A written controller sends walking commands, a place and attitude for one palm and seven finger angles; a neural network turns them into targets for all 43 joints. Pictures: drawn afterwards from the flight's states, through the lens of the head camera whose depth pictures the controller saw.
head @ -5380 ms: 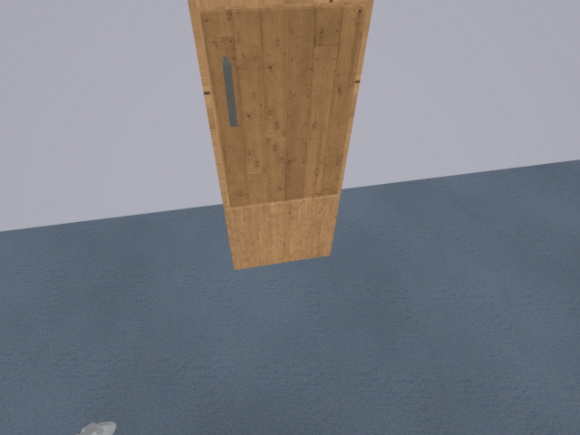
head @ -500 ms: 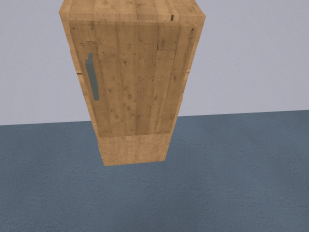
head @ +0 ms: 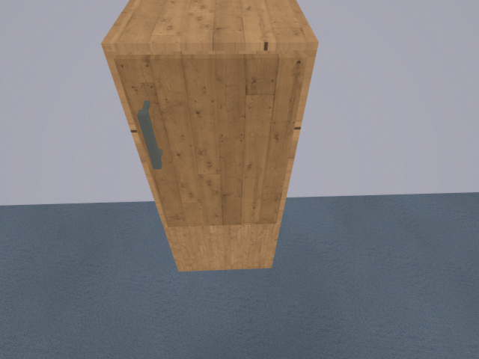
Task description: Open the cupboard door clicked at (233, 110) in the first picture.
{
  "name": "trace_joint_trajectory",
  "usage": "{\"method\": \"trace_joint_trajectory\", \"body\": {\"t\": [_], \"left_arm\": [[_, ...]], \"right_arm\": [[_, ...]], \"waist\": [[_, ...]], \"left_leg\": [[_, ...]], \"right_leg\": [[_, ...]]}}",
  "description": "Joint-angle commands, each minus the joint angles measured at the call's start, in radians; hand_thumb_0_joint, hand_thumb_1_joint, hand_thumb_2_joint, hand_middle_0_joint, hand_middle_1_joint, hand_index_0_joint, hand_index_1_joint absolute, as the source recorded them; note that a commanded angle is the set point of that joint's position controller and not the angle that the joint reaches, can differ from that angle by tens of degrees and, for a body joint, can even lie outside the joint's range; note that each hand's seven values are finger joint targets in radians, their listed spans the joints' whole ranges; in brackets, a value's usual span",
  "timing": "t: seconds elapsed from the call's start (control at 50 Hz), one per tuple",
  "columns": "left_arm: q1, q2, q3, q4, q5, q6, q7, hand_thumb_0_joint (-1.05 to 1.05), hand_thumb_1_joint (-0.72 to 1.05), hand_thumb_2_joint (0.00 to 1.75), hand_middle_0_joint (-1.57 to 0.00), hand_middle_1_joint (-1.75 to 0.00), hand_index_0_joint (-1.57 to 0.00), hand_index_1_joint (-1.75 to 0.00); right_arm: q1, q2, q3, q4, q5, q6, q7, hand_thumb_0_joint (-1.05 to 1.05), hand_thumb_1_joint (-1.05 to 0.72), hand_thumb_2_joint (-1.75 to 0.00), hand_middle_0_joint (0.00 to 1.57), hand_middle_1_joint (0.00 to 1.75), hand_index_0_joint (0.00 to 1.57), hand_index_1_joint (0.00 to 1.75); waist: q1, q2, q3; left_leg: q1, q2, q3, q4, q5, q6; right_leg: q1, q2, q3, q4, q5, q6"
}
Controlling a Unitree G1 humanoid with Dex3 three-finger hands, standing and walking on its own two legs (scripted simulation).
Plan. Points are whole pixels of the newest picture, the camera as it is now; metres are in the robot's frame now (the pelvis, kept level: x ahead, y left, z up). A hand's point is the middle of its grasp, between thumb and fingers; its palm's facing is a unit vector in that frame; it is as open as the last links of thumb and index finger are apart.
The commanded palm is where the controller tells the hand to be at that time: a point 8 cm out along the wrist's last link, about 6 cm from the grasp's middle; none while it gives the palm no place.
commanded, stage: come to a stop and stand still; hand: left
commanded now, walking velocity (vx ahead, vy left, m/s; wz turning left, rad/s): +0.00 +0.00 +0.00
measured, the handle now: (152, 136) +0.56 +0.24 +0.05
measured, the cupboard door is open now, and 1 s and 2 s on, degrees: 0 0 0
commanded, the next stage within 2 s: look again from close up in 0.58 s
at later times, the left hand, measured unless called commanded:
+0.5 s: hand out of the picture -0.05 +0.16 -0.18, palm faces +0.05 -0.99 -0.15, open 7.3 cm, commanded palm none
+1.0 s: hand out of the picture -0.02 +0.22 -0.17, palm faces +0.03 -0.98 -0.22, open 7.3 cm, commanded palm none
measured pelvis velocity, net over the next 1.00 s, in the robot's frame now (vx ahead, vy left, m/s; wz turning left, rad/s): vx -0.03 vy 0.04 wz -0.01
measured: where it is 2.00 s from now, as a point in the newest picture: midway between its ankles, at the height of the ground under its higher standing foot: outside the picture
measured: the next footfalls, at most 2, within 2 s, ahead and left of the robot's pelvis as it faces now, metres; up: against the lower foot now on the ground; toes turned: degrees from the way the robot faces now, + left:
none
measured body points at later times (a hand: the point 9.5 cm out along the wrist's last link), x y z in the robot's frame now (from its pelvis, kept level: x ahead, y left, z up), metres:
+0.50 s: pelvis -0.03 +0.01 +0.00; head -0.02 +0.01 +0.45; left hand -0.05 +0.21 -0.16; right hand -0.07 -0.20 -0.16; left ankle -0.08 +0.14 -0.74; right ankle -0.02 -0.09 -0.74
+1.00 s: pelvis -0.03 +0.04 +0.00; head -0.03 +0.03 +0.44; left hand -0.02 +0.27 -0.16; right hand -0.04 -0.16 -0.17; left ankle -0.08 +0.14 -0.74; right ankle -0.02 -0.09 -0.74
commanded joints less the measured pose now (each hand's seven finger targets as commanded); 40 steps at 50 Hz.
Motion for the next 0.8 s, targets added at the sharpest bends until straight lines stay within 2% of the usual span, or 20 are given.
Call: {"method": "trace_joint_trajectory", "body": {"t": [0.0, 0.18, 0.22, 0.3, 0.36, 0.48, 0.58, 0.64, 0.66, 0.68, 0.7, 0.72, 0.74, 0.78], "left_arm": [[0.072, 0.081, -0.001, -0.013, 0.002, -0.007, -0.006, 0.0, 0.9, 0.9, -0.2, -0.3, -0.2, -0.3], [0.107, 0.083, -0.007, 0.009, 0.0, -0.008, -0.01, 0.0, 0.9, 0.9, -0.2, -0.3, -0.2, -0.3], [0.114, 0.069, -0.011, 0.012, 0.001, -0.004, -0.01, 0.0, 0.9, 0.9, -0.2, -0.3, -0.2, -0.3], [0.13, 0.064, -0.009, 0.014, 0.001, -0.003, -0.01, 0.0, 0.9, 0.9, -0.2, -0.3, -0.2, -0.3], [0.137, 0.056, -0.008, 0.015, 0.0, -0.003, -0.009, 0.0, 0.9, 0.9, -0.2, -0.3, -0.2, -0.3], [0.143, 0.047, -0.007, 0.013, 0.0, -0.005, -0.008, 0.0, 0.9, 0.9, -0.2, -0.3, -0.2, -0.3], [0.149, 0.039, -0.008, 0.015, 0.0, -0.006, -0.006, 0.0, 0.9, 0.9, -0.2, -0.3, -0.2, -0.3], [0.151, 0.038, -0.01, 0.015, 0.001, -0.004, -0.006, 0.0, 0.9, 0.9, -0.2, -0.3, -0.2, -0.3], [0.214, 0.084, -0.019, 0.04, 0.012, -0.031, 0.032, 0.0, 0.9, 0.9, -0.2, -0.3, -0.2, -0.3], [0.196, 0.125, -0.006, 0.001, 0.009, -0.04, 0.022, 0.0, 0.9, 0.9, -0.2, -0.3, -0.2, -0.3], [0.143, 0.136, -0.003, -0.014, 0.007, -0.038, 0.008, 0.0, 0.9, 0.9, -0.2, -0.3, -0.2, -0.3], [0.127, 0.103, -0.012, -0.012, 0.007, -0.037, 0.0, 0.0, 0.9, 0.9, -0.2, -0.3, -0.2, -0.3], [0.12, 0.076, -0.015, -0.02, 0.008, -0.035, -0.003, 0.0, 0.9, 0.9, -0.2, -0.3, -0.2, -0.3], [0.111, 0.056, -0.021, -0.022, 0.005, -0.027, -0.009, 0.0, 0.9, 0.9, -0.2, -0.3, -0.2, -0.3]], "right_arm": [[0.11, -0.056, 0.003, -0.003, 0.003, 0.006, 0.007, 0.0, -0.9, -0.9, 0.2, 0.3, 0.2, 0.3], [0.106, -0.064, 0.011, -0.002, 0.005, 0.004, 0.011, 0.0, -0.9, -0.9, 0.2, 0.3, 0.2, 0.3], [0.108, -0.058, 0.011, -0.001, 0.006, 0.004, 0.011, 0.0, -0.9, -0.9, 0.2, 0.3, 0.2, 0.3], [0.13, -0.046, 0.013, 0.007, 0.006, 0.004, 0.013, 0.0, -0.9, -0.9, 0.2, 0.3, 0.2, 0.3], [0.148, -0.041, 0.014, 0.01, 0.005, 0.001, 0.014, 0.0, -0.9, -0.9, 0.2, 0.3, 0.2, 0.3], [0.174, -0.029, 0.014, 0.017, 0.004, -0.005, 0.014, 0.0, -0.9, -0.9, 0.2, 0.3, 0.2, 0.3], [0.186, -0.026, 0.015, 0.017, 0.006, -0.014, 0.011, 0.0, -0.9, -0.9, 0.2, 0.3, 0.2, 0.3], [0.188, -0.024, 0.016, 0.019, 0.007, -0.015, 0.011, 0.0, -0.9, -0.9, 0.2, 0.3, 0.2, 0.3], [0.044, -0.073, 0.016, -0.064, 0.013, -0.032, 0.031, 0.0, -0.9, -0.9, 0.2, 0.3, 0.2, 0.3], [0.136, -0.019, 0.012, -0.091, 0.008, -0.013, 0.029, 0.0, -0.9, -0.9, 0.2, 0.3, 0.2, 0.3], [0.147, -0.017, 0.016, -0.085, 0.0, -0.002, 0.034, 0.0, -0.9, -0.9, 0.2, 0.3, 0.2, 0.3], [0.172, -0.02, 0.021, -0.079, -0.001, -0.009, 0.038, 0.0, -0.9, -0.9, 0.2, 0.3, 0.2, 0.3], [0.191, -0.027, 0.022, -0.081, -0.004, -0.016, 0.038, 0.0, -0.9, -0.9, 0.2, 0.3, 0.2, 0.3], [0.188, -0.043, 0.025, -0.091, -0.002, -0.022, 0.035, 0.0, -0.9, -0.9, 0.2, 0.3, 0.2, 0.3]], "waist": [[-0.01, -0.033, 0.028], [-0.006, -0.008, 0.042], [-0.003, -0.016, 0.075], [0.001, -0.023, 0.089], [0.001, -0.015, 0.095], [0.004, -0.018, 0.087], [0.006, 0.006, 0.071], [0.01, 0.001, 0.092], [0.049, 0.016, 0.124], [-0.019, 0.037, 0.008], [-0.017, 0.068, 0.039], [-0.026, 0.042, 0.014], [-0.027, 0.027, 0.018], [-0.019, -0.003, 0.036]], "left_leg": [[-0.045, 0.063, -0.031, -0.041, 0.281, 0.035], [-0.061, 0.056, -0.035, -0.07, 0.193, 0.04], [-0.073, 0.054, -0.039, -0.078, 0.163, 0.044], [-0.092, 0.049, -0.039, -0.085, 0.126, 0.047], [-0.112, 0.042, -0.042, -0.086, 0.112, 0.048], [-0.136, 0.044, -0.048, -0.09, 0.119, 0.05], [-0.133, 0.056, -0.055, -0.093, 0.177, 0.051], [-0.146, 0.057, -0.059, -0.099, 0.172, 0.053], [-0.239, 0.052, 0.006, 0.129, 0.198, 0.025], [-0.198, 0.005, -0.037, 0.108, -0.012, 0.034], [-0.185, 0.005, -0.03, 0.067, -0.015, 0.048], [-0.18, 0.015, -0.046, 0.044, 0.023, 0.053], [-0.189, 0.026, -0.064, 0.032, 0.065, 0.063], [-0.209, 0.044, -0.085, 0.001, 0.104, 0.077]], "right_leg": [[0.044, -0.143, 0.124, -0.074, 0.447, 0.01], [0.032, -0.139, 0.137, -0.124, 0.28, 0.008], [0.004, -0.131, 0.141, -0.142, 0.198, 0.011], [-0.006, -0.129, 0.139, -0.16, 0.11, 0.013], [-0.012, -0.129, 0.146, -0.158, 0.081, 0.013], [0.0, -0.128, 0.136, -0.135, 0.102, 0.012], [0.02, -0.129, 0.118, -0.103, 0.188, 0.01], [0.012, -0.13, 0.11, -0.097, 0.183, 0.013], [-0.02, -0.196, 0.17, -0.016, 0.623, 0.02], [0.006, -0.237, 0.224, -0.043, 0.444, -0.019], [-0.033, -0.212, 0.181, -0.049, 0.259, -0.028], [-0.059, -0.17, 0.158, -0.043, 0.062, -0.027], [-0.069, -0.143, 0.141, -0.027, 0.015, -0.02], [-0.053, -0.123, 0.119, 0.003, 0.052, -0.009]]}}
